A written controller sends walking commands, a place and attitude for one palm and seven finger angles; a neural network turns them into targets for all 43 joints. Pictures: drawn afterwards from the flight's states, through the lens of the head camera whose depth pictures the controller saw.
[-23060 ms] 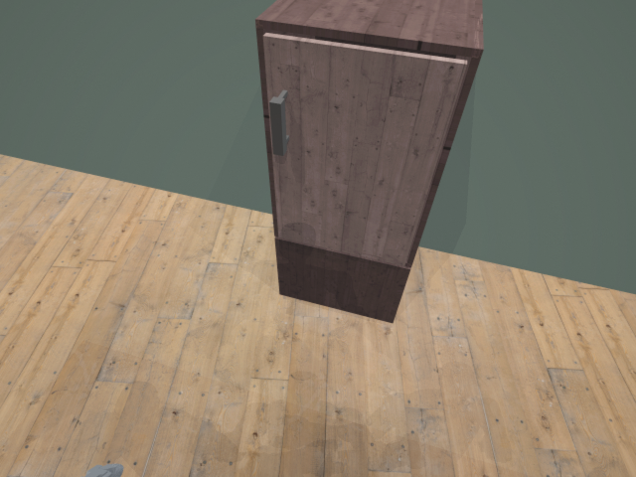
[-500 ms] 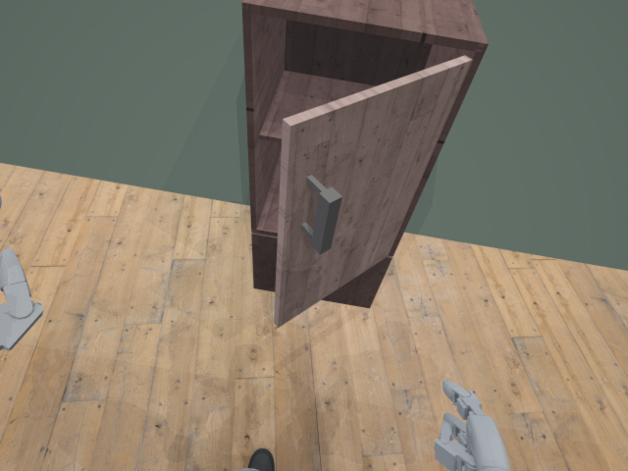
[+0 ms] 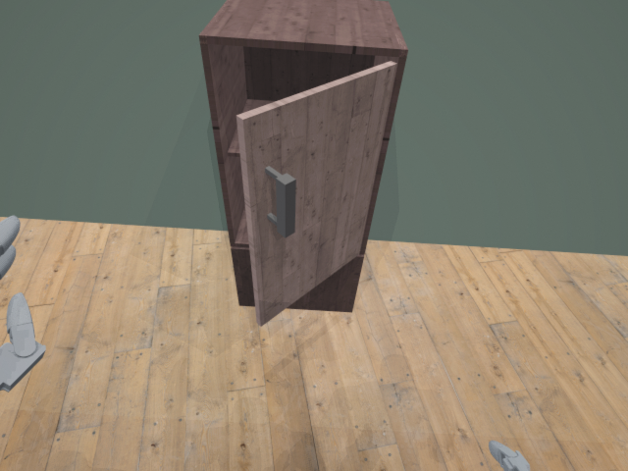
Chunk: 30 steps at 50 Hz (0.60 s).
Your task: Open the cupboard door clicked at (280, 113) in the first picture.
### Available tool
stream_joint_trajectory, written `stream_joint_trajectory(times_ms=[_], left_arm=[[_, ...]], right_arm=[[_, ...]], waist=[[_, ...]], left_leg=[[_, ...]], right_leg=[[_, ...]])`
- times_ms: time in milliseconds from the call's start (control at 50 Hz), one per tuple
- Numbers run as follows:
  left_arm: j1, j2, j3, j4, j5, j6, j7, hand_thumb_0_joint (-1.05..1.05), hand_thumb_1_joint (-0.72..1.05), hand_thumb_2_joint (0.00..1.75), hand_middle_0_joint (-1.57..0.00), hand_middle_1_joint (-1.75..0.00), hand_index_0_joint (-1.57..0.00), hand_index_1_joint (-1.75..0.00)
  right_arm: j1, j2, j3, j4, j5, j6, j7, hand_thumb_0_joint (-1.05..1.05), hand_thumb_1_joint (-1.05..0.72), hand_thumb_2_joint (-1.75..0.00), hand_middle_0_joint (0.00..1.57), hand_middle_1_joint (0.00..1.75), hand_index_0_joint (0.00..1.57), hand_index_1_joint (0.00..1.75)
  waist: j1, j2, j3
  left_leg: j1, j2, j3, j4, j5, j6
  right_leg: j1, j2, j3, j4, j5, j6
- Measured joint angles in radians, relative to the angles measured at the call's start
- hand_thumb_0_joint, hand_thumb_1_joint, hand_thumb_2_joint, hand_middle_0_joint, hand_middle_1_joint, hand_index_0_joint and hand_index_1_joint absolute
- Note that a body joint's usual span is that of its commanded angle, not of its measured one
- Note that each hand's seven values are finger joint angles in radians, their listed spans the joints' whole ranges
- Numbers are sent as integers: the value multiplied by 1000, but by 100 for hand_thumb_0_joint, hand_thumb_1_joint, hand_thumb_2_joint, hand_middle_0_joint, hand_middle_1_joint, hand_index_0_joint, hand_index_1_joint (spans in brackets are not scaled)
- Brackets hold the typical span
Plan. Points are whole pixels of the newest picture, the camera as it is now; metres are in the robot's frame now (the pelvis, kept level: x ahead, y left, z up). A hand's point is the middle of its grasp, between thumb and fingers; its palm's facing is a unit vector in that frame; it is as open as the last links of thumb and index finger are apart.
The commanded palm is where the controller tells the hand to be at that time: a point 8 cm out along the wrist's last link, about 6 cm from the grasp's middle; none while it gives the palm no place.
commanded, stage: stop stepping back and stand still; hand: left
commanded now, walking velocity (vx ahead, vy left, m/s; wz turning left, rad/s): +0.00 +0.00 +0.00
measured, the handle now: (278, 201) +0.58 +0.09 +0.02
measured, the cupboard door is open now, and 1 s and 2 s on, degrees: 46 46 46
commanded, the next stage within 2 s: let the arm hang, fingers relaxed in 0.50 s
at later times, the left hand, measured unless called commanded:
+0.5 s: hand (14, 372) +0.16 +0.27 +0.16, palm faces +0.48 -0.76 -0.43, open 7.4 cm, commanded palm +0.11 +0.30 +0.19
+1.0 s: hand out of the picture -0.09 +0.15 -0.17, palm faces +0.04 -0.99 -0.11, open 7.4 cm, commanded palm none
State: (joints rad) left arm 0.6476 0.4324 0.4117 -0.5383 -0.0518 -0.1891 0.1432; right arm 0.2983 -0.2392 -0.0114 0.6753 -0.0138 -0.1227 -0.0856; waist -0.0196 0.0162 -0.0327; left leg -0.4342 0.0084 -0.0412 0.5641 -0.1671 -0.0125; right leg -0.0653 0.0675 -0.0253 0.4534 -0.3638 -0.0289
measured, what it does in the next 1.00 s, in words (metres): steps on the spot: left foot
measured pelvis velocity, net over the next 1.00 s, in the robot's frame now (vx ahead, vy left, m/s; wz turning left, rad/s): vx -0.05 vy -0.01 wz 0.05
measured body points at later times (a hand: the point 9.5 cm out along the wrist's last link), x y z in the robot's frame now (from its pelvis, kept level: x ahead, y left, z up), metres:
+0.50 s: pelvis -0.03 -0.01 +0.01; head -0.03 -0.01 +0.46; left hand +0.13 +0.31 +0.18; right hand +0.14 -0.24 -0.08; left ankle +0.03 +0.10 -0.73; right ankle -0.07 -0.11 -0.73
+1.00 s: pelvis -0.05 -0.01 +0.01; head -0.02 +0.01 +0.45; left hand -0.09 +0.21 -0.16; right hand -0.04 -0.27 -0.13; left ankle +0.03 +0.10 -0.73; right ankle -0.07 -0.11 -0.73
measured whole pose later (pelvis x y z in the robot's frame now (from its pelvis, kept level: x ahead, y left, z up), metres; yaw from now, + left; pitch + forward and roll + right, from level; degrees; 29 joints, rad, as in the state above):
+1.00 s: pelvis -0.05 -0.01 +0.01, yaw +3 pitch -1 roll -1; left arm 0.32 0.16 -0.02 1.07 0.02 0.05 -0.01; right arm 0.26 -0.24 0.00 1.07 -0.03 0.05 -0.01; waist -0.01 -0.03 0.08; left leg -0.34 -0.03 -0.06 0.45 -0.10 0.02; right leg -0.16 0.05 -0.03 0.47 -0.30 -0.04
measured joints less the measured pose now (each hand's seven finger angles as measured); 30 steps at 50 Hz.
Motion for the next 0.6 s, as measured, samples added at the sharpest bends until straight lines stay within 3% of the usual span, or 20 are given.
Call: stream_joint_trajectory(times_ms=[120,200,260,340,380,460,600], left_arm=[[-124,-29,-8,98,17,-23,7,1,89,90,-21,-30,-21,-30],[-180,-34,6,147,21,4,10,1,89,90,-21,-30,-21,-30],[-128,-23,-2,92,18,8,-3,2,89,90,-21,-30,-20,-30],[-26,-19,-14,21,17,-7,-9,1,89,90,-21,-30,-21,-30],[-43,-30,-25,36,20,-10,-7,1,89,90,-21,-30,-21,-30],[-151,-53,-24,138,25,8,-1,1,89,90,-21,-30,-21,-30],[-123,-42,-30,98,19,16,-3,2,89,90,-21,-30,-21,-30]], right_arm=[[-23,23,5,36,4,-16,-18,2,-91,-90,20,30,20,30],[-68,68,27,-5,-4,-31,-11,2,-91,-90,20,30,20,30],[-83,85,40,-36,-6,-32,10,2,-91,-90,20,30,20,30],[-69,77,42,-21,-5,-16,22,1,-90,-90,21,30,20,30],[-53,53,35,-12,-1,-18,14,1,-90,-90,21,30,20,30],[-77,32,23,16,9,-10,-1,2,-90,-90,20,30,20,30],[-97,30,25,-39,11,-29,5,2,-91,-90,20,30,20,30]], waist=[[22,-5,8],[1,-16,25],[-11,-3,30],[32,-2,-6],[44,18,-18],[62,-1,21],[19,-12,45]], left_leg=[[55,-22,3,-25,68,36],[68,-42,5,-136,103,24],[38,-35,-3,-131,28,5],[25,-19,7,62,-38,-2],[93,-2,4,-6,-12,10],[129,-24,14,-64,-8,27],[135,-14,19,-115,37,24]], right_leg=[[5,-15,8,68,-39,13],[-36,-17,35,71,-42,0],[-38,-13,18,7,41,-16],[-46,1,37,-9,46,-21],[-48,13,27,1,34,-16],[-46,-12,29,15,32,-9],[-45,-5,36,-32,73,-6]])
